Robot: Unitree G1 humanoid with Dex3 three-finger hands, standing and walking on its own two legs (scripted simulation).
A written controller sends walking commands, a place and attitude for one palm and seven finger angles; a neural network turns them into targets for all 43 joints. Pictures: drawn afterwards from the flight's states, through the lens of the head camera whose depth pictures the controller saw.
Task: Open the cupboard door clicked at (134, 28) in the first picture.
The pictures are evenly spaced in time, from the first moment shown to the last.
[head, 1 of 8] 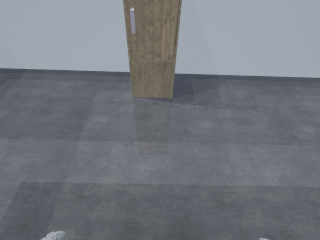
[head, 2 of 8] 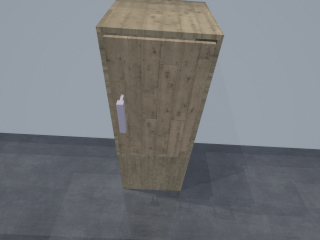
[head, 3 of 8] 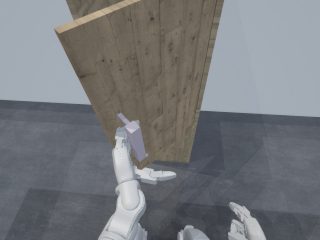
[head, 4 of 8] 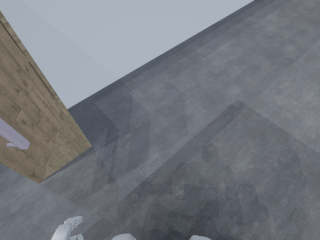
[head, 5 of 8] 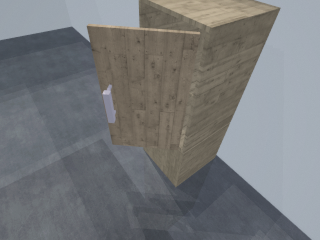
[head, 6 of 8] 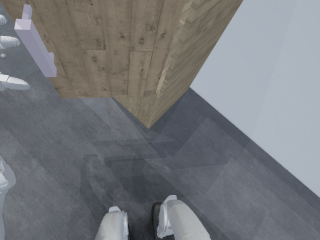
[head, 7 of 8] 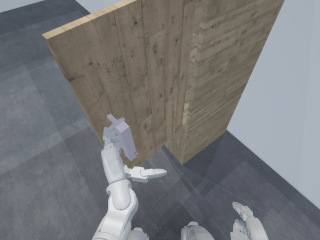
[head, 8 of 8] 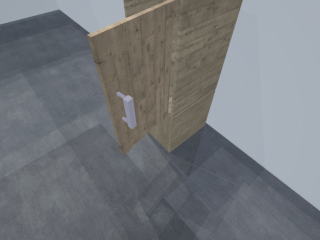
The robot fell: no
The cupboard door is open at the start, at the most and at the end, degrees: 0 99 99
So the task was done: yes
